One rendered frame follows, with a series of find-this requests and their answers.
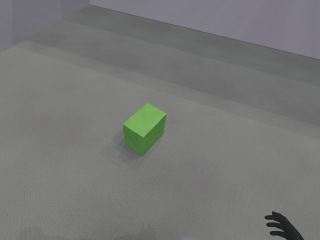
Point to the carton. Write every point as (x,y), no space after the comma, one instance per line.
(144,128)

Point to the right robot hand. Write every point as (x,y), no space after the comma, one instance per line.
(289,232)

